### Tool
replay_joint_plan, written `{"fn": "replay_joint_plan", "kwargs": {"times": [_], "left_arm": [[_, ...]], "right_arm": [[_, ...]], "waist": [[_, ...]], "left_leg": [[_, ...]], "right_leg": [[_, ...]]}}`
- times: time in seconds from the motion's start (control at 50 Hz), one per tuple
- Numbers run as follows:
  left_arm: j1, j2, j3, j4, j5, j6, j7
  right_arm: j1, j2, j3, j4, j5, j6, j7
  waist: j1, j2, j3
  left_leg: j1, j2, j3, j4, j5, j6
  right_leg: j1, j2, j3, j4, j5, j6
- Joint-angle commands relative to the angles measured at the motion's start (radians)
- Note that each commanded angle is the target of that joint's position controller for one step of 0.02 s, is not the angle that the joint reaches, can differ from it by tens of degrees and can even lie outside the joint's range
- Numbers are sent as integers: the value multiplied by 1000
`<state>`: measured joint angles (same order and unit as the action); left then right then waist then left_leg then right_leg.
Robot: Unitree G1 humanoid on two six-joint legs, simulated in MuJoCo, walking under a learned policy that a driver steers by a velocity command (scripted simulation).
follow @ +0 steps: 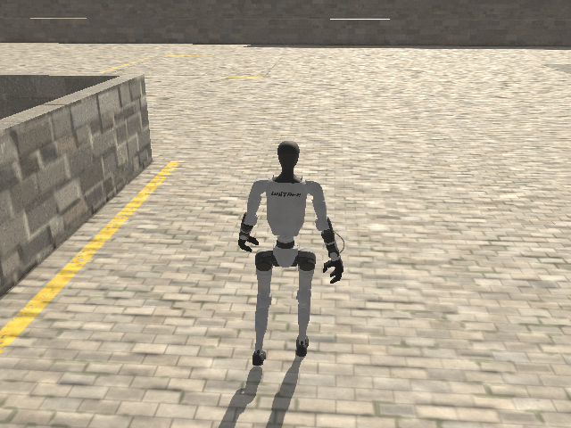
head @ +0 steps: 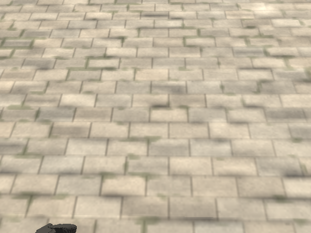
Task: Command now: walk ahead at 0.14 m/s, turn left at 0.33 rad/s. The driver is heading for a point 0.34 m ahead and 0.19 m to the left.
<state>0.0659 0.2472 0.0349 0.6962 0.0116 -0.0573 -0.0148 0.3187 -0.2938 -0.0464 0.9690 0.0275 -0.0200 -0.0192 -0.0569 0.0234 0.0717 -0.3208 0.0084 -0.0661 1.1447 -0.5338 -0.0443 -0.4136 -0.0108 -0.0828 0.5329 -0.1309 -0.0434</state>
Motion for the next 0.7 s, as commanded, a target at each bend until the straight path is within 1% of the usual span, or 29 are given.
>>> {"fn": "replay_joint_plan", "kwargs": {"times": [0.02, 0.04, 0.06, 0.1, 0.14, 0.18, 0.24, 0.28, 0.3, 0.32, 0.34, 0.36, 0.38, 0.4, 0.42, 0.44, 0.46, 0.48, 0.5, 0.52, 0.54, 0.56, 0.6, 0.66, 0.7], "left_arm": [[14, 111, 33, -19, 16, -20, 0], [-2, 111, 34, -12, 24, -24, 3], [-9, 115, 35, -3, 27, -25, 9], [-5, 137, 43, 15, 21, -19, 27], [-9, 156, 51, 25, 14, -5, 45], [-23, 172, 57, 29, 7, 9, 56], [-19, 193, 64, 41, 0, 28, 57], [0, 219, 75, 52, -18, 36, 49], [2, 230, 79, 56, -28, 38, 45], [-10, 232, 80, 58, -38, 41, 43], [-20, 220, 78, 61, -45, 45, 42], [-17, 183, 70, 67, -42, 47, 39], [-34, 116, 53, 62, -30, 47, 29], [-83, 70, 41, 3, -13, 37, 21], [-162, 129, 55, -19, -29, 8, 13], [-148, 169, 66, -19, -49, -11, 3], [-113, 189, 75, 11, -38, -25, 2], [-109, 190, 78, 29, -14, -36, 7], [-113, 177, 78, 38, -6, -42, 6], [-122, 159, 74, 42, -9, -46, 3], [-132, 143, 71, 42, -11, -47, -1], [-144, 130, 67, 42, -13, -48, -3], [-179, 109, 59, 34, -18, -48, -8], [-252, 96, 47, 9, -28, -51, -20], [-271, 92, 41, -1, -23, -56, -28]], "right_arm": [[84, -81, -34, -44, -6, 49, -23], [86, -71, -38, -55, -8, 61, -27], [75, -67, -41, -72, -10, 68, -31], [18, -70, -47, -116, -18, 78, -31], [-37, -74, -50, -154, -21, 85, -22], [-78, -72, -49, -181, -22, 90, -9], [-124, -78, -52, -213, -19, 93, 8], [-132, -82, -55, -225, -13, 91, 21], [-128, -87, -58, -227, -11, 88, 28], [-104, -89, -61, -218, -8, 84, 35], [-59, -90, -66, -194, -7, 79, 38], [19, -106, -76, -154, -5, 75, 32], [125, -154, -94, -118, 3, 68, 20], [152, -282, -115, -141, -3, 51, 9], [96, -243, -99, -178, -30, 8, 18], [23, -207, -85, -196, -33, -21, 14], [-12, -170, -76, -205, -16, -36, 11], [-25, -151, -70, -205, -4, -37, 5], [-15, -133, -62, -205, -6, -37, -2], [8, -127, -60, -204, -12, -40, -6], [31, -131, -61, -202, -15, -43, -11], [48, -136, -63, -201, -15, -44, -14], [72, -144, -66, -199, -14, -44, -18], [118, -147, -69, -188, -10, -40, -19], [125, -147, -70, -181, -11, -31, -21]], "waist": [[13, -130, -134], [3, -134, -130], [-1, -137, -124], [9, -142, -116], [20, -133, -117], [27, -123, -116], [44, -107, -115], [49, -112, -126], [43, -119, -127], [22, -116, -123], [-1, -105, -119], [-23, -73, -116], [-51, 88, -100], [-38, 296, -45], [-52, 171, -30], [-3, 150, -6], [23, 122, -6], [28, 100, -22], [31, 90, -31], [29, 79, -42], [24, 66, -51], [20, 60, -53], [6, 75, -41], [-26, 104, -4], [-32, 110, 16]], "left_leg": [[-87, 71, -2, 60, 78, -8], [-67, 69, 9, 38, 95, -9], [-70, 70, 15, 0, 104, -10], [-108, 84, 18, -81, 143, -12], [-123, 97, 26, -154, 188, -10], [-109, 99, 44, -214, 208, -8], [-84, 91, 80, -299, 201, 4], [-52, 81, 111, -365, 168, 30], [-23, 74, 128, -413, 160, 49], [31, 61, 154, -490, 184, 73], [109, 35, 184, -576, 211, 100], [209, 4, 182, -636, 187, 134], [317, 104, -9, -775, 75, 205], [404, 338, -528, -899, -134, 376], [355, 368, -641, -1003, -170, 420], [350, 348, -548, -1017, -120, 375], [353, 309, -454, -998, -22, 324], [360, 277, -385, -990, 77, 288], [349, 246, -329, -991, 164, 268], [350, 227, -295, -991, 247, 262], [358, 214, -266, -986, 317, 258], [352, 201, -239, -982, 361, 253], [309, 177, -202, -978, 383, 241], [257, 169, -196, -971, 381, 235], [251, 164, -174, -922, 513, 220]], "right_leg": [[142, -271, 203, -277, 281, -164], [110, -268, 169, -296, 265, -174], [96, -270, 144, -310, 235, -185], [112, -291, 127, -338, 127, -202], [132, -306, 114, -354, 29, -204], [137, -315, 90, -361, -17, -202], [175, -329, 59, -343, -31, -196], [199, -343, 65, -346, -175, -179], [202, -345, 68, -348, -264, -164], [184, -338, 56, -336, -342, -142], [148, -313, 26, -299, -406, -113], [89, -264, -21, -202, -452, -74], [-49, -175, -125, 86, -449, -8], [-419, -14, -112, 418, -543, 70], [-498, -6, 98, 522, -475, 48], [-517, -41, 132, 509, -335, 28], [-493, -62, 132, 480, -232, 25], [-465, -70, 132, 431, -158, 32], [-422, -69, 131, 388, -91, 42], [-397, -53, 123, 355, -28, 52], [-382, -42, 120, 310, 21, 61], [-361, -32, 119, 258, 64, 68], [-303, -11, 116, 150, 131, 80], [-241, 6, 111, 40, 171, 90], [-200, 16, 96, -19, 181, 82]]}}
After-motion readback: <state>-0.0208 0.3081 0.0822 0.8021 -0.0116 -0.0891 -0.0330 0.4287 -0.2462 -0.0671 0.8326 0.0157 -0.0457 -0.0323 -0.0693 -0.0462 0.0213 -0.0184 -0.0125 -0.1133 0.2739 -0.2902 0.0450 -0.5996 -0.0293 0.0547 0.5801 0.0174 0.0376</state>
